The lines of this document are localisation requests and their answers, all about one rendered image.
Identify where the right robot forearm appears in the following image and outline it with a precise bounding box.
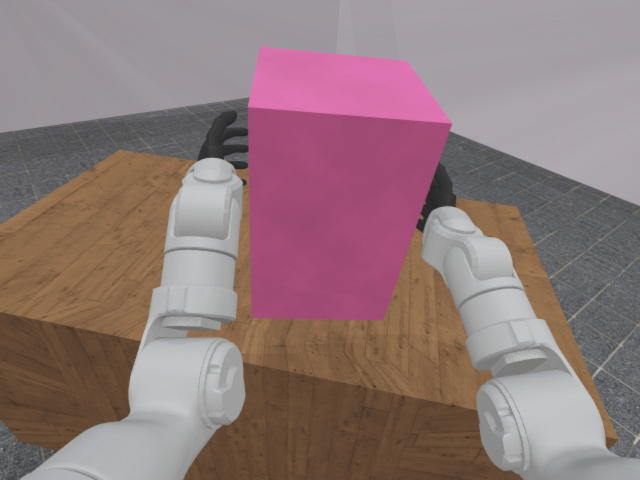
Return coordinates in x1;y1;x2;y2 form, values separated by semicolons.
421;206;606;445

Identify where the pedestal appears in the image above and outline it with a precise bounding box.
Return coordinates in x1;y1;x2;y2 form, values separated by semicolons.
0;150;619;480

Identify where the left robot forearm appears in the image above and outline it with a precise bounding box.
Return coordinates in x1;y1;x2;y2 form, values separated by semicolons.
128;158;243;408

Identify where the robot right upper arm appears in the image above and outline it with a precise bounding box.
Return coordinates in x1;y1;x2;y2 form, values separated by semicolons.
476;368;640;480

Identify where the carton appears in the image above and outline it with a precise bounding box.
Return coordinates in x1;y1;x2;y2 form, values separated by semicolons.
248;46;452;320

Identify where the left robot hand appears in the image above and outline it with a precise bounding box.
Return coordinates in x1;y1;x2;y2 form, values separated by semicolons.
197;111;248;186

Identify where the right robot hand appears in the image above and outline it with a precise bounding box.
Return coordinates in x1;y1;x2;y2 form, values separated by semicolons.
416;162;456;233

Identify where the robot left upper arm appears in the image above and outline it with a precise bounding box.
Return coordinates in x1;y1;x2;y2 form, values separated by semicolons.
19;337;245;480

